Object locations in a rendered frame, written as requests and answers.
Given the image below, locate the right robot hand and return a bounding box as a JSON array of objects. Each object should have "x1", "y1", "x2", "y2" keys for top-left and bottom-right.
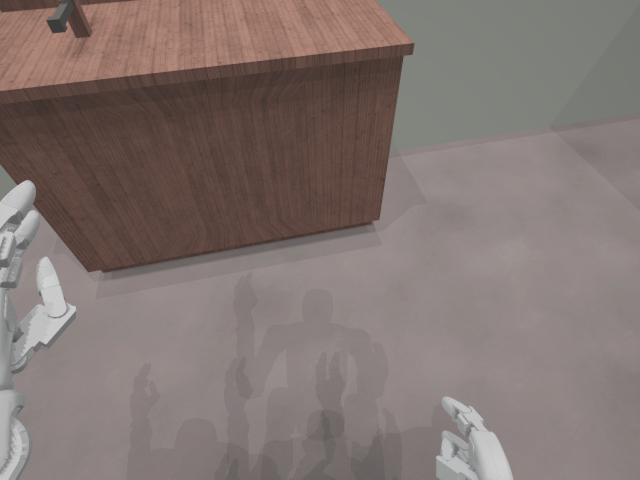
[{"x1": 436, "y1": 396, "x2": 514, "y2": 480}]

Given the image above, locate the left robot hand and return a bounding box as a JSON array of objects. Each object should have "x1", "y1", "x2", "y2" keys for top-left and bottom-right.
[{"x1": 0, "y1": 180, "x2": 76, "y2": 391}]

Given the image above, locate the robot left forearm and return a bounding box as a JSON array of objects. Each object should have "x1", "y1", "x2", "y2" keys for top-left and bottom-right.
[{"x1": 0, "y1": 390, "x2": 33, "y2": 480}]

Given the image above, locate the tap lever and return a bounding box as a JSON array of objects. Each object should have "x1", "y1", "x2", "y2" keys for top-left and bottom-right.
[{"x1": 46, "y1": 0, "x2": 74, "y2": 33}]

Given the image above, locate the counter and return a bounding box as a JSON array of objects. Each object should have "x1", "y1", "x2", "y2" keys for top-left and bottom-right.
[{"x1": 0, "y1": 0, "x2": 415, "y2": 273}]

